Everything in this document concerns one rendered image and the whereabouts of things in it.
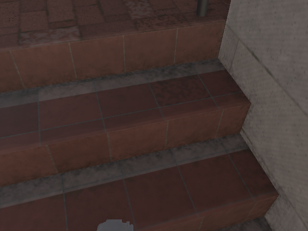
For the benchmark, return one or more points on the left robot thigh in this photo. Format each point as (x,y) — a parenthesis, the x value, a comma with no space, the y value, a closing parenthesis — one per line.
(116,225)

